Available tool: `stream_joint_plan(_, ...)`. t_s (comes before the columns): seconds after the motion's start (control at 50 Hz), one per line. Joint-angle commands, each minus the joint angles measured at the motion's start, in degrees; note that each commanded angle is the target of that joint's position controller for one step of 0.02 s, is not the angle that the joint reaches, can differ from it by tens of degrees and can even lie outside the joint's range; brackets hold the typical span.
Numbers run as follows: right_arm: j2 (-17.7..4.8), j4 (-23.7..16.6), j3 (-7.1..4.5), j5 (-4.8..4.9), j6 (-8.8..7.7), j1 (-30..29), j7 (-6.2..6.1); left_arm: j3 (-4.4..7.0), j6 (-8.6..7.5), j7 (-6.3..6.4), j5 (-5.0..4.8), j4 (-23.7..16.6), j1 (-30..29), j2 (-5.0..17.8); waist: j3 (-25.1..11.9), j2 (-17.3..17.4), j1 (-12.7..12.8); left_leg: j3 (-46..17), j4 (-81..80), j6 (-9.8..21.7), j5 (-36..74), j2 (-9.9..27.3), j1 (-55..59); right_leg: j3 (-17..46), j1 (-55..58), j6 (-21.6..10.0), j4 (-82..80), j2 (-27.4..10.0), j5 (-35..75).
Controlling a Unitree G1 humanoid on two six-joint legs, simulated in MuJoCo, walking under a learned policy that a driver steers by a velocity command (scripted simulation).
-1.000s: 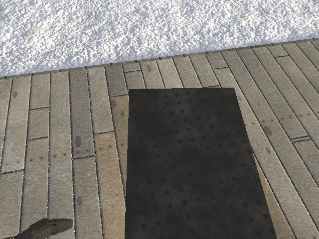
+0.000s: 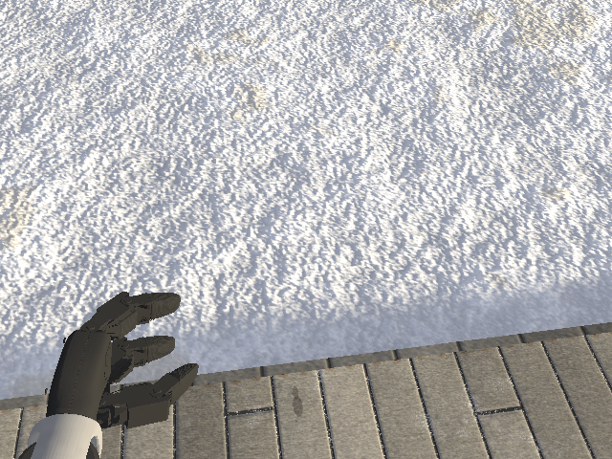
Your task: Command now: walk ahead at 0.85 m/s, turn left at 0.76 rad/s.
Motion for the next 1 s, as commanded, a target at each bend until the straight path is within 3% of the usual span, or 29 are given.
stream_joint_plan(0.02,1.3,-8.4,1.7,1.08,-0.51,4.0,0.03,5.95,0.77,0.19,0.96,3.9,30.2,18.0,-33.3,-31.2,10.8,6.0,49.7,-6.1,-3.2,-1.7,-43.5,43.9,67.8,-19.9,-1.1,-30.0,-12.4)
stream_joint_plan(0.04,-4.6,-6.9,1.05,1.71,0.16,2.4,-0.87,4.99,1.46,-0.11,1.47,2.7,28.4,11.1,-28.2,-21.1,12.5,6.8,54.0,-6.7,-1.4,4.4,-48.8,44.4,63.1,-17.9,-3.9,-26.6,-15.0)
stream_joint_plan(0.06,-7.7,-8.5,0.34,0.89,0.49,-6.2,-1.07,3.9,2.34,0.25,2.02,2.3,25.0,6.9,-18.5,-12.9,13.8,9.5,53.9,-7.1,1.1,6.2,-50.0,30.7,54.4,-15.6,-3.0,-23.3,-2.8)
stream_joint_plan(0.08,-7.9,-10.9,0.35,-1.85,0.36,-16.8,-1.1,3.74,3.05,-0.13,2.3,4.3,24.4,7.4,-7.6,-1.3,15.2,13.8,49.5,-7.1,0.1,7.2,-46.5,17.2,40.2,-12.5,-3.9,-18.2,21.8)
stream_joint_plan(0.1,-6.6,-12.5,-0.02,-1.39,-0.11,-15.0,-0.92,3.48,2.75,-0.17,2.9,5.4,21.3,7.6,-6.6,-3.7,10.2,12.6,48.4,-7.8,2.2,8.3,-47.8,17.6,36.3,-15.6,-3.1,-19.8,29.1)
stream_joint_plan(0.12,-5.3,-12.0,0.34,-0.64,0.25,-14.2,-0.56,3.16,2.58,-0.17,2.99,6.3,20.1,7.0,-4.7,-3.9,8.6,12.8,46.4,-8.0,0.9,9.9,-45.3,15.3,30.7,-16.1,-5.2,-18.8,31.7)
stream_joint_plan(0.16,-2.5,-12.4,1.06,0.36,1.03,-13.8,-0.01,2.36,2.59,-0.38,1.56,8.2,16.9,5.1,-2.9,-4.5,5.4,13.1,34.5,-7.9,0.0,11.3,-42.6,9.8,23.9,-14.8,-8.1,-16.5,28.0)
stream_joint_plan(0.18,-2.3,-13.0,1.41,-0.14,0.87,-15.7,0.2,2.89,2.7,-0.4,0.75,8.5,15.5,6.9,-1.4,-4.0,5.6,14.8,26.8,-8.2,3.7,10.9,-40.5,7.4,20.0,-15.2,-9.7,-16.6,30.4)
stream_joint_plan(0.2,-2.1,-13.1,1.81,-0.73,0.56,-16.1,0.7,3.65,2.95,-0.17,0.54,8.9,14.5,9.8,-3.0,-4.1,5.4,15.7,19.7,-7.8,11.3,11.0,-35.0,4.5,17.1,-14.7,-10.6,-16.0,30.1)
stream_joint_plan(0.24,-3.0,-11.9,1.89,-1.02,0.01,-15.6,1.9,4.32,3.4,0.08,0.06,9.8,13.6,12.1,-6.6,-5.6,5.1,17.1,9.7,-6.7,25.9,8.8,-23.4,-0.2,13.7,-12.8,-10.8,-13.2,24.6)
stream_joint_plan(0.28,-5.1,-11.9,1.31,-1.33,0.17,-17.1,2.45,4.1,3.46,0.17,-0.68,10.9,13.8,12.5,-6.5,-4.7,4.4,16.4,4.0,-5.2,33.0,7.9,-18.4,-1.2,13.6,-10.9,-8.8,-13.4,18.6)
stream_joint_plan(0.34,-9.3,-11.6,-0.47,-3.1,0.82,-16.4,1.33,3.41,3.36,-0.24,-0.48,13.2,17.4,11.7,-5.7,-1.1,2.7,17.2,-1.6,-2.3,39.6,7.1,-9.3,-3.6,12.0,-6.6,2.4,-9.7,12.6)
stream_joint_plan(0.36,-13.7,-12.6,-1.25,-3.79,0.89,-15.4,0.57,2.62,3.41,-0.37,0.99,12.9,20.0,10.2,-8.4,7.2,3.0,9.3,-2.3,0.8,64.5,15.6,-4.5,-7.6,9.1,-3.0,15.3,-4.8,-2.0)
stream_joint_plan(0.38,-12.1,-14.5,0.39,-5.1,1.4,-16.7,0.42,1.03,4.14,-0.71,1.22,14.5,30.3,7.1,-18.1,17.3,6.3,-6.4,-2.1,11.5,79.6,30.3,3.6,-5.7,3.4,0.4,32.6,-1.9,-40.1)
stream_joint_plan(0.4,-8.2,-13.8,1.17,-3.28,1.92,-16.7,1.27,1.72,5.66,-0.89,0.36,16.0,31.6,11.0,-20.9,12.6,5.4,-8.7,-4.3,11.8,63.8,28.2,0.4,-1.2,3.5,0.7,35.3,-3.9,-42.1)
stream_joint_plan(0.42,-7.7,-13.3,1.3,-1.96,2.02,-18.8,1.93,2.11,6.99,-0.61,-0.27,15.3,27.9,12.0,-14.8,9.0,5.5,-6.2,-6.3,9.6,51.7,24.9,-3.6,-2.0,0.6,1.3,36.6,-4.7,-40.5)
stream_joint_plan(0.44,-7.8,-12.8,1.25,-1.69,2.04,-21.0,2.18,2.17,8.11,0.2,-0.13,15.2,25.4,11.4,-11.3,5.4,5.9,-4.4,-8.3,7.7,43.4,22.9,-7.7,-2.7,-0.6,1.8,35.8,-5.5,-37.5)
stream_joint_plan(0.48,-8.8,-12.6,1.05,-2.65,2.04,-24.8,2.09,2.22,9.72,1.37,0.62,15.4,24.9,10.7,-7.9,4.9,8.0,-0.7,-11.4,6.2,36.5,20.9,-18.0,-2.5,4.6,2.7,31.6,-6.5,-32.1)
stream_joint_plan(0.52,-7.8,-12.1,1.03,-3.26,2.11,-27.0,1.65,1.67,10.19,1.87,1.02,16.3,25.8,8.4,-7.9,6.2,9.3,3.7,-12.4,5.7,36.1,18.3,-22.8,-4.0,10.6,2.9,24.4,-6.0,-28.6)
stream_joint_plan(0.6,-5.7,-10.1,1.35,-2.52,2.59,-26.7,0.83,0.98,10.44,1.64,1.43,16.8,23.4,6.1,-9.3,5.5,8.7,5.6,-12.3,5.0,26.9,16.9,-24.1,-4.9,18.8,1.5,10.6,-5.1,-17.3)
stream_joint_plan(0.64,-3.9,-8.7,1.9,-2.05,2.78,-25.7,0.89,0.59,10.47,1.1,2.75,16.9,22.9,5.2,-7.4,4.0,9.7,6.4,-12.8,1.4,12.8,14.5,-28.1,-5.0,24.7,-0.4,1.2,-4.9,-8.7)
stream_joint_plan(0.66,-3.1,-7.4,2.14,-2.42,2.71,-23.8,0.97,0.69,10.5,1.08,3.72,16.0,21.8,7.0,-5.2,1.5,9.0,7.2,-11.9,-1.7,5.6,12.5,-30.3,-1.4,25.6,-1.8,-1.8,-8.2,-7.2)
stream_joint_plan(0.68,-3.9,-7.3,1.63,-2.66,2.84,-21.3,1.05,1.75,10.55,1.23,3.18,15.9,19.1,11.5,-1.5,-5.2,5.6,11.4,-11.6,-4.2,3.3,8.6,-28.9,-0.8,17.9,-3.9,-2.3,-9.3,-17.3)
stream_joint_plan(0.7,-4.6,-6.8,1.49,-3.01,3.0,-22.8,0.72,1.55,10.24,1.19,2.85,16.0,17.7,9.7,0.2,-6.8,6.7,13.2,-9.5,-5.9,6.3,7.4,-24.1,-0.7,11.4,-4.6,-5.0,-8.2,-27.2)
stream_joint_plan(0.72,-4.8,-6.7,1.2,-2.78,3.08,-23.2,0.37,0.94,9.78,1.25,3.02,16.1,17.1,8.0,0.9,-6.9,6.6,13.5,-8.1,-6.1,9.3,7.4,-21.9,-0.7,9.2,-4.0,-6.3,-7.8,-28.9)
stream_joint_plan(0.78,-3.9,-4.8,1.09,-2.85,3.31,-20.8,-0.48,0.36,8.31,1.42,2.41,16.8,16.6,6.7,0.1,-6.5,6.2,14.2,-6.4,-5.5,16.3,7.5,-19.8,-0.8,10.5,-3.0,-6.0,-7.6,-22.2)
stream_joint_plan(0.84,-3.6,-3.1,0.92,-2.6,2.96,-19.8,-0.72,0.25,7.88,1.66,1.97,18.0,18.1,7.2,-1.2,-3.5,6.8,14.4,-6.1,-5.8,21.3,7.7,-18.7,-1.2,12.6,-3.3,-4.6,-7.3,-17.4)
stream_joint_plan(1.0,-4.1,1.8,0.57,-1.92,3.34,-18.1,-1.59,-0.38,8.09,1.44,1.57,20.9,19.4,6.5,-2.5,-0.6,7.3,14.2,-5.3,-6.4,29.6,8.4,-15.3,-2.4,15.0,-3.8,-4.0,-6.0,-8.9)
